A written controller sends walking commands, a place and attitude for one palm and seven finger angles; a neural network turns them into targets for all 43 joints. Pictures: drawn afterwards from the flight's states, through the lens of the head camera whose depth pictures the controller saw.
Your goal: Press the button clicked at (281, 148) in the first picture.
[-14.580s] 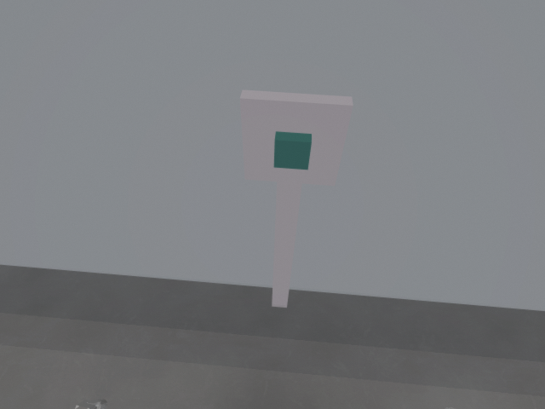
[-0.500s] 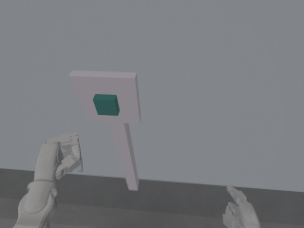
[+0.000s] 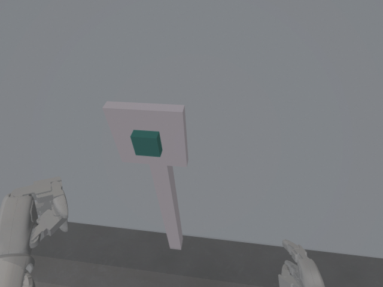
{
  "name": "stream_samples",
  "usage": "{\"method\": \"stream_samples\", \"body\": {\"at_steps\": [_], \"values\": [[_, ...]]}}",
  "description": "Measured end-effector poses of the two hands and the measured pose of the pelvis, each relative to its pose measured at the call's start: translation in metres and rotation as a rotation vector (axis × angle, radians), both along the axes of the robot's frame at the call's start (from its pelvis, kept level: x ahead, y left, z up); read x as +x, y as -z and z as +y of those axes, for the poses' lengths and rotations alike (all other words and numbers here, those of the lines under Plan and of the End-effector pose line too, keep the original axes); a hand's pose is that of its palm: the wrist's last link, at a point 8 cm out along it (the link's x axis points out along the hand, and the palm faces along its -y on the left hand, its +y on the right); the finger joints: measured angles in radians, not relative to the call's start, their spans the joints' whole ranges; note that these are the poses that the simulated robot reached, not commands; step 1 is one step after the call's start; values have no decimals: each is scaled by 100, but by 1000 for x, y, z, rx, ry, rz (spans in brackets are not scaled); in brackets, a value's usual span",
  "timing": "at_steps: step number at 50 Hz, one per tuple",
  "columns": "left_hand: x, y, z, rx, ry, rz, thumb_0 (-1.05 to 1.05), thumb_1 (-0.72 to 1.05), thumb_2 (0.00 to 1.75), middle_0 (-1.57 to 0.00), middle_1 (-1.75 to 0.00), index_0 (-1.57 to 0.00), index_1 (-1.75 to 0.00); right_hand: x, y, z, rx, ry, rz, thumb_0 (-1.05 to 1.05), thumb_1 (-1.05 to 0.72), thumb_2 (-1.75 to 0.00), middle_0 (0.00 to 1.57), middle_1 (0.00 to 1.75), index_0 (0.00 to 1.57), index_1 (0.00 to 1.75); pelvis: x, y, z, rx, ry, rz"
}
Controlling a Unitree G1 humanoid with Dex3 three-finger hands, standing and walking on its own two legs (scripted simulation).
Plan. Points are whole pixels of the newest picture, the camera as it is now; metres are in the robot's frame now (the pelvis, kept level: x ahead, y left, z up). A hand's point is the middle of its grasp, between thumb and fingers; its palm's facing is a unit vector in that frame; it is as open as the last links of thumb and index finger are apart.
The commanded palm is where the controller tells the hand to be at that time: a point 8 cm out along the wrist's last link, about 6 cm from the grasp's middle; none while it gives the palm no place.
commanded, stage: draw the hand back to the body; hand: left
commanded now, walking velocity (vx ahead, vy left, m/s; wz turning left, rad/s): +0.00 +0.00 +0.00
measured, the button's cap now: (147, 142) +0.45 +0.18 +0.05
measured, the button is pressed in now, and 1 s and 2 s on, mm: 0 0 0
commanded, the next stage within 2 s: step back with the hand held close in 0.34 s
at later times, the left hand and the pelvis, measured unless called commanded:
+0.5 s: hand (49, 222) +0.16 +0.24 +0.16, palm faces +0.40 -0.84 -0.38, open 3.1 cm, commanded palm +0.11 +0.28 +0.17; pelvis -0.02 +0.00 +0.00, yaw +0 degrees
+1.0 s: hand (30, 239) +0.14 +0.26 +0.15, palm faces +0.31 -0.82 -0.47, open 3.1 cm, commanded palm +0.08 +0.30 +0.17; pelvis -0.06 +0.02 -0.01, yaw -1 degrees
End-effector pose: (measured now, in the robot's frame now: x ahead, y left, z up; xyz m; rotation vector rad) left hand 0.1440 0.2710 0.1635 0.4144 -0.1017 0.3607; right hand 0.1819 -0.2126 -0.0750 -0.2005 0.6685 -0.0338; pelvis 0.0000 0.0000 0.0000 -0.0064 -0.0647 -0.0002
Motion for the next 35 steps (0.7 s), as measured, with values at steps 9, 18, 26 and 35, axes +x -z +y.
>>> {"method": "stream_samples", "body": {"at_steps": [9,18,26,35], "values": [[-18,-15,7,46,-29,-47,1,89,90,-131,-150,-130,-150,-5,-1,-4,-6,12,-10,1,-90,-90,20,30,21,30,-4,0,0,-3,0,-8],[-22,-8,4,16,-23,-44,1,89,90,-131,-150,-130,-150,-15,-2,-5,-17,18,-14,1,-90,-90,20,30,21,30,-11,0,-1,-6,1,-17],[-23,-13,6,43,-12,-65,1,89,90,-131,-150,-131,-150,-21,-3,-6,-16,25,-8,1,-90,-90,20,30,21,30,-16,-1,-1,-12,2,-9],[-17,-7,11,88,40,1,1,89,90,-131,-150,-130,-150,-39,2,-18,-43,102,70,1,-90,-90,20,30,21,30,-24,0,8,-13,14,58]]}}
